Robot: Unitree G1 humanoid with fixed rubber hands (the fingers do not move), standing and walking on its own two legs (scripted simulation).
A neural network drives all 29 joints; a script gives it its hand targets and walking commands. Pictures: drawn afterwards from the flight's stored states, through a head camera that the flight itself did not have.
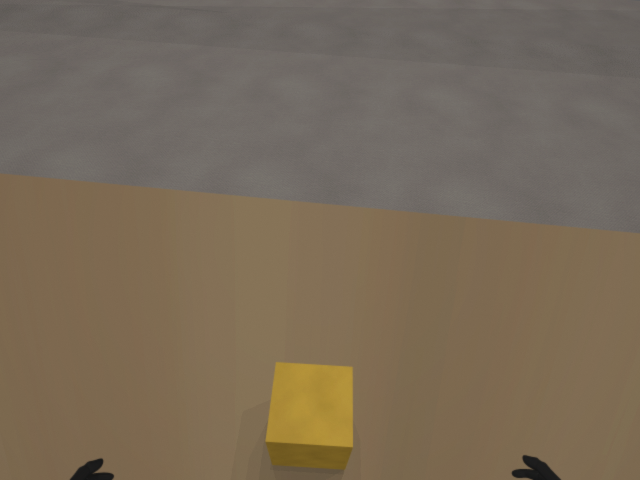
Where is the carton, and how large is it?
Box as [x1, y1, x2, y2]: [265, 362, 352, 469]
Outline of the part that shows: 276,362 265,441 272,464 344,469 352,448 352,367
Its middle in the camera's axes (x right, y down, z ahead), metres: -0.02 +0.48 +1.08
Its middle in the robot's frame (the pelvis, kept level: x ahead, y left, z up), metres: +0.39 +0.00 -0.66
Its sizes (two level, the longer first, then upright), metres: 0.210 0.200 0.250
